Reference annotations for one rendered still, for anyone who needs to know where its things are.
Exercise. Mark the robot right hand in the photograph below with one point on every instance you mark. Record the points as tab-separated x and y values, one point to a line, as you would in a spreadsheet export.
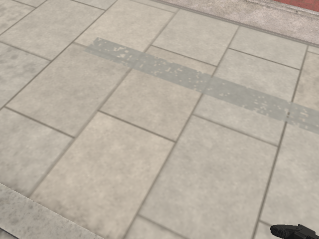
293	232

